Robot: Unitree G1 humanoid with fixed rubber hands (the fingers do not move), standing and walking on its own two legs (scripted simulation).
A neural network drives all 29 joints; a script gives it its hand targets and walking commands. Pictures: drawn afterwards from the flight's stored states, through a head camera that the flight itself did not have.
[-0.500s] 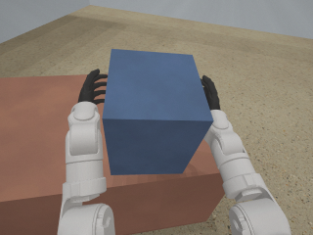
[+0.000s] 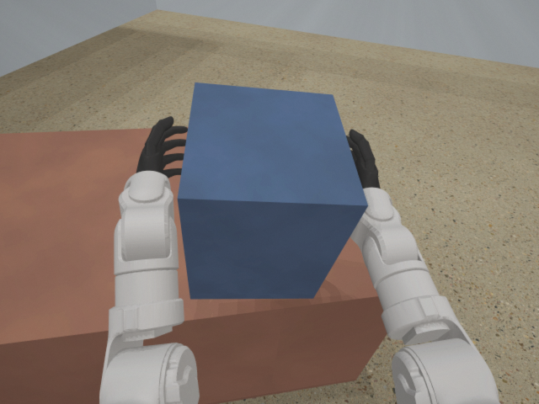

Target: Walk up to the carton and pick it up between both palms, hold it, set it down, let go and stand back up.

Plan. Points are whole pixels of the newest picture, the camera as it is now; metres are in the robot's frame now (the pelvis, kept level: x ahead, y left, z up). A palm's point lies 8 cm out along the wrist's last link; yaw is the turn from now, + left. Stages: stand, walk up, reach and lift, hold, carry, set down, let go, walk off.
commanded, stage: hold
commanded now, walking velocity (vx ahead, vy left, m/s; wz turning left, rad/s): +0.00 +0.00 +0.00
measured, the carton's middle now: (259, 200) +0.37 +0.01 +0.13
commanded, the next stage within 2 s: none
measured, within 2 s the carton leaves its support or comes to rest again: neither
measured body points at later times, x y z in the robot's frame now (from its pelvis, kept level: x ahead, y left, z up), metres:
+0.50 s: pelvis +0.00 +0.00 +0.00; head -0.03 +0.03 +0.45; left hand +0.38 +0.16 +0.19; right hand +0.38 -0.13 +0.17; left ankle +0.04 +0.11 -0.75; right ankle +0.01 -0.11 -0.75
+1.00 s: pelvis +0.00 +0.00 +0.00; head -0.03 +0.03 +0.45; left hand +0.38 +0.16 +0.19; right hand +0.38 -0.14 +0.17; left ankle +0.04 +0.11 -0.75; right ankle +0.01 -0.11 -0.75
